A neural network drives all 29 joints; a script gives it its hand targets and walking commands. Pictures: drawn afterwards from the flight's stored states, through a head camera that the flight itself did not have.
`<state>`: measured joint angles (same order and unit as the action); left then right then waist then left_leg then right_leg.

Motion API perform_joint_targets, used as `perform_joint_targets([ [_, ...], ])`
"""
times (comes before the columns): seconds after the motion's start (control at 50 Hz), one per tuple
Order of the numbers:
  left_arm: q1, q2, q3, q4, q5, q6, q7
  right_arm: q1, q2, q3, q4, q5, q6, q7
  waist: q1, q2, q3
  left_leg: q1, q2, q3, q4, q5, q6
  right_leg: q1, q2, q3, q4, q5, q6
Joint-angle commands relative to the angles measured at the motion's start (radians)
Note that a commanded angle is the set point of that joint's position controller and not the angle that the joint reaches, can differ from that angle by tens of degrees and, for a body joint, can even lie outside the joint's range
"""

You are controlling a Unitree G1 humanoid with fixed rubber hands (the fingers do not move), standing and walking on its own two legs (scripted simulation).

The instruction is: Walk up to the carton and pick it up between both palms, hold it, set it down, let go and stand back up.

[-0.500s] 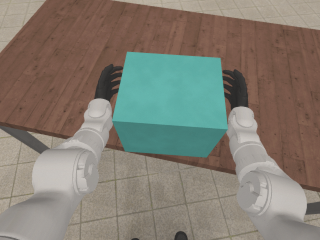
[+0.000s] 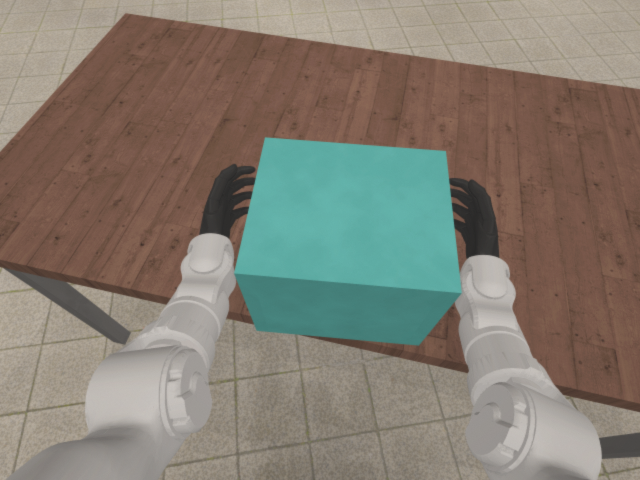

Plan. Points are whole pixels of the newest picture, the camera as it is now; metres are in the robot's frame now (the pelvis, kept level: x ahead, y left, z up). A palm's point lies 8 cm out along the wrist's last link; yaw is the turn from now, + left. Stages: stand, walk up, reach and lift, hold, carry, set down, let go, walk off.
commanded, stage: reach and lift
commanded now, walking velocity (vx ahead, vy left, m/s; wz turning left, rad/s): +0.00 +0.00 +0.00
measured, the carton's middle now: (345, 246) +0.44 -0.03 -0.02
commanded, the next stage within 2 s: none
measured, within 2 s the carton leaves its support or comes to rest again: leaves its support in 0.50 s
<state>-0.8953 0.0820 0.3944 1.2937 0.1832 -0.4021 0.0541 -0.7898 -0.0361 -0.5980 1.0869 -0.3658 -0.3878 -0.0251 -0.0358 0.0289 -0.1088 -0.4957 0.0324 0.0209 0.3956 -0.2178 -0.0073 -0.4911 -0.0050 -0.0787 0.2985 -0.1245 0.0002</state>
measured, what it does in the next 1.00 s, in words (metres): stands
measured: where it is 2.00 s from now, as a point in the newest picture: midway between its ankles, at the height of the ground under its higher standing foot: outside the picture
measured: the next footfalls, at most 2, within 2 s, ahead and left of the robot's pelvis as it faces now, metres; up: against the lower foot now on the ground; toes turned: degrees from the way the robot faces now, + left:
none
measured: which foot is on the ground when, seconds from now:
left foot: down 0.00-1.00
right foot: down 0.00-1.00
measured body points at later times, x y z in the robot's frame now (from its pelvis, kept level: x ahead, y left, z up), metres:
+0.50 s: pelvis -0.02 +0.00 +0.00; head +0.05 +0.00 +0.44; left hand +0.41 +0.15 +0.03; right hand +0.39 -0.19 +0.04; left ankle -0.04 +0.11 -0.74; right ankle -0.01 -0.12 -0.74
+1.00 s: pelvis -0.03 +0.00 +0.00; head +0.00 +0.00 +0.45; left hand +0.41 +0.16 +0.09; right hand +0.40 -0.18 +0.09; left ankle -0.04 +0.11 -0.74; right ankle -0.01 -0.12 -0.74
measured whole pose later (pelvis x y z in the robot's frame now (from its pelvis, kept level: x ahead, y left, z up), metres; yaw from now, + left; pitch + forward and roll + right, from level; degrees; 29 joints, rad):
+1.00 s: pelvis -0.03 +0.00 +0.00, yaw +1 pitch +11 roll +0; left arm -0.90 0.12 0.24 1.30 0.03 -0.22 0.07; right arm -0.78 -0.05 -0.47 1.08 -0.23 -0.20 -0.06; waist -0.02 0.01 -0.16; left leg -0.37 0.02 0.04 0.36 -0.17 -0.01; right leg -0.39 -0.02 -0.09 0.31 -0.12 -0.01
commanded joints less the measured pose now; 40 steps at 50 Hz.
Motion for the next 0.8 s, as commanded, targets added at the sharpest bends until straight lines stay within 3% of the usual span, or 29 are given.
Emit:
perform_joint_targets([
  [0.0,-0.422,-0.513,-0.222,-0.04,0.085,-0.036,-0.124,-0.449,0.491,0.343,0.029,-0.078,-0.065,0.151,0.004,-0.013,-0.61,0.156,-0.006,0.044,0.037,0.586,-0.05,0.474,-0.006,-0.023,0.131,0.678,0.009],
  [0.16,-0.468,-0.525,-0.274,-0.057,0.053,-0.054,-0.129,-0.494,0.483,0.374,0.026,-0.057,-0.1,0.136,-0.008,-0.026,-0.653,0.128,-0.012,0.042,0.015,0.538,-0.048,0.526,-0.007,-0.015,0.131,0.69,0.012],
  [0.34,-0.563,-0.541,-0.328,-0.083,0.002,-0.06,-0.126,-0.571,0.449,0.367,0.029,-0.036,-0.102,0.133,-0.023,0.011,-0.699,0.198,-0.012,0.038,0.02,0.48,-0.069,0.433,0.013,-0.023,0.098,0.532,-0.001],
  [0.6,-0.665,-0.527,-0.343,-0.137,-0.083,-0.01,-0.126,-0.651,0.498,0.434,-0.062,0.052,0.01,0.145,0.001,-0.014,-0.673,0.152,-0.025,0.042,-0.024,0.269,-0.037,0.469,0.009,0.004,0.09,0.349,0.001],
  [0.78,-0.629,-0.503,-0.306,-0.173,-0.078,0.078,-0.145,-0.62,0.529,0.485,-0.124,0.11,0.11,0.142,0.021,-0.051,-0.557,0.15,-0.034,0.049,-0.075,0.193,-0.01,0.553,-0.002,0.025,0.07,0.304,0.012],
])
